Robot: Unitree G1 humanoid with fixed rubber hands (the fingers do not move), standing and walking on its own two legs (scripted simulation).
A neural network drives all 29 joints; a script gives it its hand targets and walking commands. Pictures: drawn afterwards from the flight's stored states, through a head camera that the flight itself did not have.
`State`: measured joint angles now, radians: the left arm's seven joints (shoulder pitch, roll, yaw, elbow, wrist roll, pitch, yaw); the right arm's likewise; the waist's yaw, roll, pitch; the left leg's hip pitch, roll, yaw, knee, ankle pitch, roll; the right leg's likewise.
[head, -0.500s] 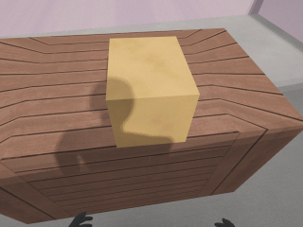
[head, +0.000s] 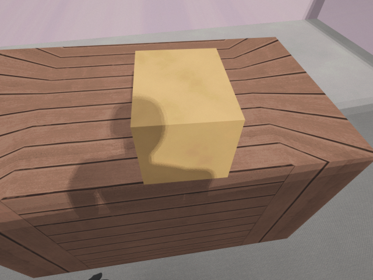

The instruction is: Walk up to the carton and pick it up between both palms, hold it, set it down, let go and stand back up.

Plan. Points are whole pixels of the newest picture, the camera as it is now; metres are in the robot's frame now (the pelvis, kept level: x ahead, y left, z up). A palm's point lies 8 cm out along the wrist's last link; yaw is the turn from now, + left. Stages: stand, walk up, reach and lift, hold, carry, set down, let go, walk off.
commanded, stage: stand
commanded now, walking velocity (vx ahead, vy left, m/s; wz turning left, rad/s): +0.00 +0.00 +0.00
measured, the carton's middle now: (181, 113) +0.50 +0.03 +0.07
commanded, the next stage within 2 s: walk up in 0.54 s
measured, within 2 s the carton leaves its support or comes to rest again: neither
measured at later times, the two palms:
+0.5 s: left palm out of the picture +0.04 +0.22 -0.13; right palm out of the picture +0.04 -0.23 -0.13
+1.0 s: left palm out of the picture -0.01 +0.20 -0.13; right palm out of the picture +0.00 -0.22 -0.14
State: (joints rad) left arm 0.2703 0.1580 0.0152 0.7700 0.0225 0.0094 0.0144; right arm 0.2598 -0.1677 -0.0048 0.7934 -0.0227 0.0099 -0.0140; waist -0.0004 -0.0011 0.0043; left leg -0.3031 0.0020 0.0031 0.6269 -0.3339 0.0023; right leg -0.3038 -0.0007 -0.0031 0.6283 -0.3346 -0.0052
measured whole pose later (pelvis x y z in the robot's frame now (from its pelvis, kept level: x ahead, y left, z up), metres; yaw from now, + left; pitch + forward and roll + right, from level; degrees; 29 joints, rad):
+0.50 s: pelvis +0.00 +0.00 +0.01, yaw +0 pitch -1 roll +0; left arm 0.29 0.14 0.03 0.94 0.01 0.00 0.03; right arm 0.27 -0.16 -0.04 0.95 -0.02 0.01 -0.03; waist 0.00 0.00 0.03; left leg -0.23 0.00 0.00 0.54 -0.30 0.00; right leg -0.23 0.00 -0.01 0.54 -0.30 -0.01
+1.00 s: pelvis +0.00 -0.01 +0.01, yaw +0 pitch -2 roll +0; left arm 0.30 0.11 0.03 1.08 0.02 0.00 0.04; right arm 0.29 -0.13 -0.03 1.08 -0.01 0.01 -0.04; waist 0.01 0.01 0.04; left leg -0.19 0.01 -0.01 0.50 -0.27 -0.01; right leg -0.19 0.01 -0.01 0.50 -0.27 -0.02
